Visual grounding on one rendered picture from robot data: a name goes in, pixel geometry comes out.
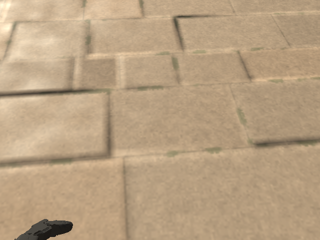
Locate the robot left hand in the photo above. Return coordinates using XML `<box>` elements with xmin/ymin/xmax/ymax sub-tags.
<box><xmin>14</xmin><ymin>219</ymin><xmax>73</xmax><ymax>240</ymax></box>

